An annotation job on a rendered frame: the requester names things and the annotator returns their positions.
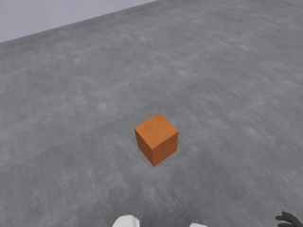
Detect carton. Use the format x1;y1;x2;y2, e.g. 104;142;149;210
134;113;179;167

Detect robot left thigh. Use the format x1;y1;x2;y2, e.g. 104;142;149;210
112;215;140;227

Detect robot right hand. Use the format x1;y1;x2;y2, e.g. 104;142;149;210
276;211;303;227

